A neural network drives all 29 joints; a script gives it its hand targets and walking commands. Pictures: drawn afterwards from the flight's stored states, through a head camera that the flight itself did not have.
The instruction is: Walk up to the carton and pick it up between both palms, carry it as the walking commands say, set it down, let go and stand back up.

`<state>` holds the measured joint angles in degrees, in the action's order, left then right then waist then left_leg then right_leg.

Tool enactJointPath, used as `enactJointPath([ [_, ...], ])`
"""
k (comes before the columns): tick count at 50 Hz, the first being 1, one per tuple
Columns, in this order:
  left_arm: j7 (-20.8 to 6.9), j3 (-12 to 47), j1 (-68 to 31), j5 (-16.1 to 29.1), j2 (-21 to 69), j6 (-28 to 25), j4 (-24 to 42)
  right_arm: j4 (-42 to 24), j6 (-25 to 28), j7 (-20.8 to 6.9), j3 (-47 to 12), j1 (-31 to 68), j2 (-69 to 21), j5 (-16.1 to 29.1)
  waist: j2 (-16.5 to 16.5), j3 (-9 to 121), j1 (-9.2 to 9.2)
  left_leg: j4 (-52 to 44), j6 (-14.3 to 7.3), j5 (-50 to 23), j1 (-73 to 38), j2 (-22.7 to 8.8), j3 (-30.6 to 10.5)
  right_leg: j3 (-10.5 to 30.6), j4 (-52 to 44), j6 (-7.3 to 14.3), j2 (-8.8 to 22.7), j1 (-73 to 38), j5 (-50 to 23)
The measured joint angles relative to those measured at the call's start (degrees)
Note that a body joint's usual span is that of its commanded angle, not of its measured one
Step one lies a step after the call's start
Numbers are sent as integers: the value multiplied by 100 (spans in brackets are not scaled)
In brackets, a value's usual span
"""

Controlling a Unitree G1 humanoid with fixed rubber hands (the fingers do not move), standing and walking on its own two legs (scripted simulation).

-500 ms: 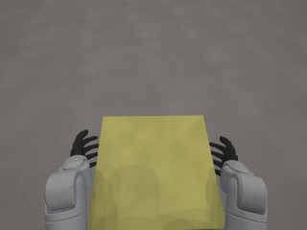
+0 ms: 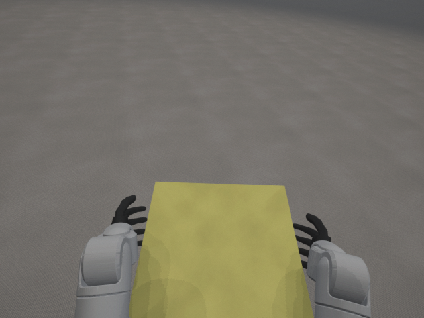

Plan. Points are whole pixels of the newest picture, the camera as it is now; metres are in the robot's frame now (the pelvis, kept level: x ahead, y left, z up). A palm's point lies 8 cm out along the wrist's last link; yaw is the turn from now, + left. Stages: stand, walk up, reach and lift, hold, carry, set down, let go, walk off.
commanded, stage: carry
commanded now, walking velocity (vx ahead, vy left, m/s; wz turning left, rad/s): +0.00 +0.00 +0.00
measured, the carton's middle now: (217, 263) +0.27 -0.01 +0.00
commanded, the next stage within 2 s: none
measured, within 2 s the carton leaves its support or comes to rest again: neither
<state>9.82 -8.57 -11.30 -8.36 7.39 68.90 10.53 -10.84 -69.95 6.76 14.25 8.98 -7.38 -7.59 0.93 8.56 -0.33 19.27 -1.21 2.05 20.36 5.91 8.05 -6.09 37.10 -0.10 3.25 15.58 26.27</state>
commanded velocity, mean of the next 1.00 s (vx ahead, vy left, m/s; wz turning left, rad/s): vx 0.00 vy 0.00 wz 0.00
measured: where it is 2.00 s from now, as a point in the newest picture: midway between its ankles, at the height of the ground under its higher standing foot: outside the picture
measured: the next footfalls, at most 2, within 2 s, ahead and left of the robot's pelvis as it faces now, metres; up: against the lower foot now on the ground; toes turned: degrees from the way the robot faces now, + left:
right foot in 0.04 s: +0.01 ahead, -0.15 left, +0.00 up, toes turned -11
left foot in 0.18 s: -0.01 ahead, +0.15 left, +0.00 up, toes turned -7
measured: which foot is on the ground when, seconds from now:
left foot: down 0.00-0.04, up 0.06-0.16, down 0.18-0.90, up 0.92-1.00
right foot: up 0.00-0.02, down 0.04-0.20, up 0.22-0.52, down 0.54-1.00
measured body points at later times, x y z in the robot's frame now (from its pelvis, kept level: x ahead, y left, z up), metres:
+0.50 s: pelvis -0.09 +0.13 +0.00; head -0.08 +0.15 +0.45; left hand +0.21 +0.29 +0.05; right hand +0.19 -0.06 +0.05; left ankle -0.05 +0.15 -0.73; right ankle -0.12 +0.01 -0.73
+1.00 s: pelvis -0.16 +0.20 +0.00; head -0.19 +0.21 +0.45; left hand +0.10 +0.38 +0.06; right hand +0.13 +0.03 +0.06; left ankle -0.17 +0.25 -0.68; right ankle -0.13 +0.03 -0.73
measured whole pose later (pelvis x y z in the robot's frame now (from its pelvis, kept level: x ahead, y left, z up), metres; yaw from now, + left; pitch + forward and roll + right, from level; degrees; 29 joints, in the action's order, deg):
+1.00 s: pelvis -0.16 +0.20 +0.00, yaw +1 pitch +0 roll -2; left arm 10.7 -6.2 -9.3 -6.6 6.8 64.4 9.4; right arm -6.2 -63.1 4.4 13.0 10.9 -4.1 -7.4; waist 0.7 4.6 2.9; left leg 58.3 9.2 24.0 26.6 6.5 0.1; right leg -4.4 27.2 -0.1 5.4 15.3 11.7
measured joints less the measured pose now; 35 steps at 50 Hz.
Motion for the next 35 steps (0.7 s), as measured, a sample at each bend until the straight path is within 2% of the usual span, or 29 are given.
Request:
enactJointPath([
  [1,12,21,0,26,2,-18,-2,-48,-35,7,-19,5,40,12,94,-63,-18,-263,437,-209,-38,43,5,-278,-451,42,-2,-206,102],
  [2,24,36,-44,52,24,-36,26,-168,-85,10,-45,19,103,30,205,-159,-34,-264,1122,-189,41,83,-9,-573,-1059,173,-9,-459,85],
  [3,101,72,-138,93,93,-68,55,-317,-128,-26,-21,48,216,72,416,-308,-25,414,1760,354,296,33,-87,-687,-1491,168,-46,-569,-560],
  [4,205,82,-253,137,116,-22,184,-382,-88,-71,18,103,257,132,420,-467,120,1786,1793,1157,648,29,-221,-581,-1558,74,22,-487,-1304],
  [5,239,31,-294,147,119,13,344,-374,-21,-84,16,195,244,167,417,-576,270,2922,1511,1628,857,-20,-423,-396,-1407,-71,67,-322,-1633],
  [6,196,-52,-258,120,110,8,481,-333,44,-47,-25,274,198,196,392,-603,381,3636,1161,1908,893,-96,-641,-189,-1189,-212,105,-121,-1659],
  [7,114,-154,-176,86,91,-9,607,-293,103,7,-99,316,125,201,332,-561,426,3744,822,2101,749,-216,-843,-3,-961,-350,152,97,-1574],
  [8,38,-256,-110,75,80,-24,697,-287,151,61,-162,317,46,193,269,-505,377,3188,561,2056,417,-372,-1058,96,-719,-490,214,278,-1449],
  [9,-15,-300,-88,87,76,-56,713,-348,163,88,-192,286,2,165,259,-440,243,2421,358,2009,49,-517,-1244,73,-454,-620,279,423,-1302],
  [10,-24,-303,-130,132,53,-127,612,-378,227,73,-172,222,-49,99,106,-453,83,2284,66,2189,21,-349,-1266,69,-195,-665,466,520,-1106],
  [11,1,-299,-183,198,34,-163,482,-391,267,52,-157,150,-74,32,-64,-508,9,2330,-153,2177,55,-163,-1269,182,43,-581,551,587,-773],
  [13,-9,-275,-157,230,40,-209,283,-401,212,67,-192,35,-39,-19,-231,-549,44,2293,-377,1962,104,-51,-1181,476,538,-386,344,802,-32],
  [15,-66,-233,31,174,58,-291,227,-350,191,119,-230,-59,-19,27,-285,-539,84,2054,-428,1743,105,-69,-1089,622,949,-266,1,1026,145],
  [17,-98,-148,104,69,44,-421,-1,-96,296,36,-181,-76,-16,-53,-312,-534,45,1740,-452,1504,87,-30,-1104,652,1218,-147,-268,1118,-43],
  [19,83,-53,134,173,34,-382,49,-44,361,0,-87,-119,-11,17,-328,-550,23,1428,-499,1250,83,45,-1131,620,1184,-34,-423,1081,-249],
  [21,170,12,132,232,31,-386,254,-126,504,-76,-65,-149,-9,67,-340,-565,53,1137,-553,1019,89,123,-1084,595,865,62,-490,944,-368],
  [23,88,-39,-4,140,57,-561,186,-42,727,-177,-35,-47,-21,-27,-297,-531,91,912,-607,829,124,183,-1006,573,372,135,-526,721,-442],
  [26,-86,-177,-122,71,76,-809,143,-110,882,-151,-103,58,-33,-87,-204,-390,75,670,-693,602,234,311,-894,576,-581,212,-496,249,-672],
  [28,-163,-191,-117,59,78,-993,91,-178,920,-131,-110,103,-36,-122,31,-354,47,545,-723,472,245,293,-900,580,-1006,123,-524,80,-1065],
  [30,-81,-108,-37,189,65,-948,235,-407,822,-96,-124,-3,-22,-56,261,-357,5,404,-696,341,161,266,-975,508,-1279,37,-544,-75,-1214],
  [31,-72,-64,2,208,58,-903,293,-504,772,-77,-142,-74,-13,-28,303,-341,-2,335,-570,279,117,289,-988,475,-1312,38,-501,-113,-1223],
  [33,-218,0,43,56,50,-928,139,-464,733,-108,-144,-149,-7,-97,381,-266,-28,350,39,238,80,334,-999,381,-1363,58,-401,-221,-1232],
  [34,-291,-1,56,-44,48,-966,-41,-311,729,-133,-132,-141,-8,-162,431,-199,-23,383,283,283,53,335,-989,347,-1370,49,-373,-273,-1240],
  [35,-332,-1,101,-98,41,-971,-158,-207,686,-119,-139,-148,-7,-188,485,-122,-14,461,425,387,49,328,-974,323,-1345,21,-360,-303,-1236],
])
